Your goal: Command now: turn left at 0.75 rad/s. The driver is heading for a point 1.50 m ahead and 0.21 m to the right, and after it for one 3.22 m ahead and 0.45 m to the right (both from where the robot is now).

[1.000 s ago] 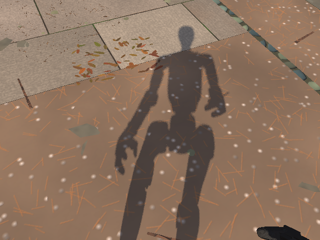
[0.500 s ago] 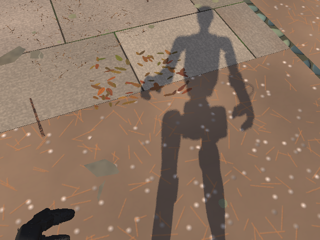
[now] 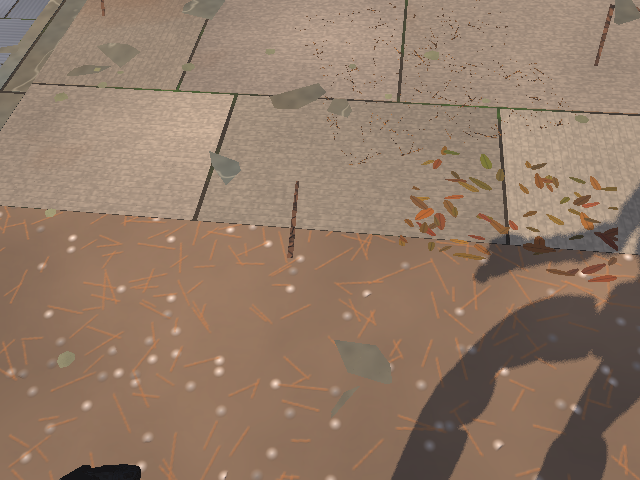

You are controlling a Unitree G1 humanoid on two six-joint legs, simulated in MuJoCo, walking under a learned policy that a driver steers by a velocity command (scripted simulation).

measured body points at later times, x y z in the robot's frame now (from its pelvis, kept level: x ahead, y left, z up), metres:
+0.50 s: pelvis +0.01 +0.05 +0.00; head +0.03 +0.06 +0.44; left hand +0.08 +0.34 -0.12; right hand +0.23 -0.17 -0.09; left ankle +0.00 +0.15 -0.74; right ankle +0.02 -0.10 -0.71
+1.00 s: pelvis +0.13 +0.11 +0.00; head +0.13 +0.12 +0.45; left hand +0.21 +0.39 -0.12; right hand +0.20 -0.16 -0.12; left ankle +0.06 +0.19 -0.74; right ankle +0.12 -0.04 -0.66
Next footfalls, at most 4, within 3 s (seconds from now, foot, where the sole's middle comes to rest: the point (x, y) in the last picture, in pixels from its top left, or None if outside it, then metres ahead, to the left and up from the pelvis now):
0.20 left None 0.04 0.15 -0.78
0.56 right None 0.06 -0.09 -0.78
0.86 left None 0.10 0.20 -0.78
1.32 right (314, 426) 0.56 0.07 -0.78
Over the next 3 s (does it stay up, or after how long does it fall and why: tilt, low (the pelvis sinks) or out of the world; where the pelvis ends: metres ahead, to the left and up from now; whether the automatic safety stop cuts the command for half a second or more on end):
stays up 1.81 -0.48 -0.01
